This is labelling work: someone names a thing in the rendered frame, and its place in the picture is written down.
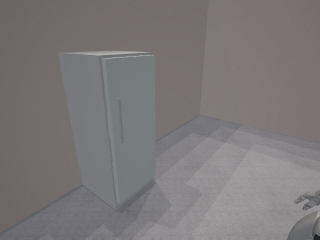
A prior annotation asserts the fridge door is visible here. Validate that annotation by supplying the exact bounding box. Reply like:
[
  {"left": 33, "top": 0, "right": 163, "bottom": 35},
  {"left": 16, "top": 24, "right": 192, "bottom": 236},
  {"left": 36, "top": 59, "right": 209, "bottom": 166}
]
[{"left": 101, "top": 55, "right": 156, "bottom": 204}]

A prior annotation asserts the right robot hand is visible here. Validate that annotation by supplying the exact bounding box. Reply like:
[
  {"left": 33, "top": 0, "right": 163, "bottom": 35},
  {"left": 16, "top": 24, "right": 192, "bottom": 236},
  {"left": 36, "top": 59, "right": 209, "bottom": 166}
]
[{"left": 294, "top": 191, "right": 320, "bottom": 211}]

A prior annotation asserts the robot right thigh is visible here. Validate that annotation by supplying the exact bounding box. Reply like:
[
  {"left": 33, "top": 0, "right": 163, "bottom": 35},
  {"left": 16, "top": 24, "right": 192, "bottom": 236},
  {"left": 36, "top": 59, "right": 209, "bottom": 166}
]
[{"left": 287, "top": 211, "right": 320, "bottom": 240}]

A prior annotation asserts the handle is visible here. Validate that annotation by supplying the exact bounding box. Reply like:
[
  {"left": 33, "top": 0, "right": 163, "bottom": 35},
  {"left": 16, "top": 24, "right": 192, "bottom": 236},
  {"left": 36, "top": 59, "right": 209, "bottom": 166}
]
[{"left": 114, "top": 98, "right": 124, "bottom": 144}]

